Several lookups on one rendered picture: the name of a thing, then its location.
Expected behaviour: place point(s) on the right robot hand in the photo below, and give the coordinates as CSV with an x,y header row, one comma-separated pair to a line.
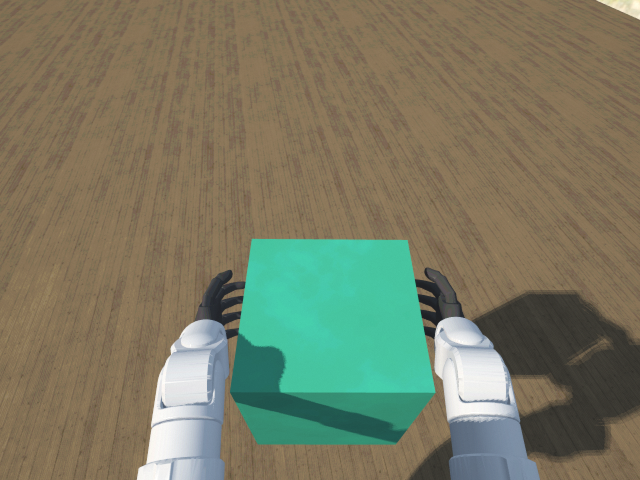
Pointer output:
x,y
445,304

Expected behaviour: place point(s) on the robot right forearm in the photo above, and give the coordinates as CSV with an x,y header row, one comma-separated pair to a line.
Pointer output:
x,y
482,413

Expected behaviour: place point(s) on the robot left forearm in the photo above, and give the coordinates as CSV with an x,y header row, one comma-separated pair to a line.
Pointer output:
x,y
188,412

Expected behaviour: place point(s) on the carton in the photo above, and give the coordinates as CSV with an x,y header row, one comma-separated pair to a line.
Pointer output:
x,y
331,347

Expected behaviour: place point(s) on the left robot hand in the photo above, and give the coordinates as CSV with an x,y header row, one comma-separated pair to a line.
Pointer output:
x,y
212,304

